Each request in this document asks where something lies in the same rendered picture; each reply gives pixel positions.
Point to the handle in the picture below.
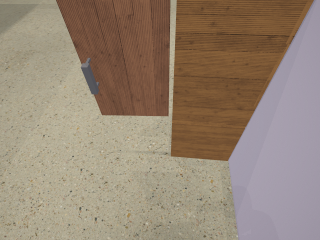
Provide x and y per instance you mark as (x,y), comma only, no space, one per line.
(90,79)

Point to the cupboard door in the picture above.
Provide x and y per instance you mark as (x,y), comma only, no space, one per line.
(128,42)

